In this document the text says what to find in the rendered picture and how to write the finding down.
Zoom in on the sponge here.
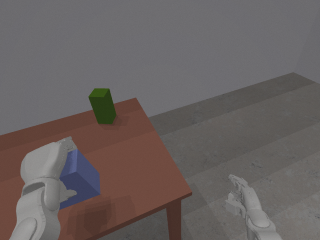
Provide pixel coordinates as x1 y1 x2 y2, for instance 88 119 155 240
59 149 101 210

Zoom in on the table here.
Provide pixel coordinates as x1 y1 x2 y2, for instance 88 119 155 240
0 97 192 240

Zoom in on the robot left forearm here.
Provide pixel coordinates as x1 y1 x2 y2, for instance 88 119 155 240
9 177 61 240

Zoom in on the robot right hand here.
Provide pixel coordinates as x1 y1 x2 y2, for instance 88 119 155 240
225 174 263 220

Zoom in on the robot right forearm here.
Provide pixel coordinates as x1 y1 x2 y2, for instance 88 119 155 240
245 209 283 240

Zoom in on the robot left hand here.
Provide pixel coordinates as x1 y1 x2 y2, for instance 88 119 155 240
20 136 78 203

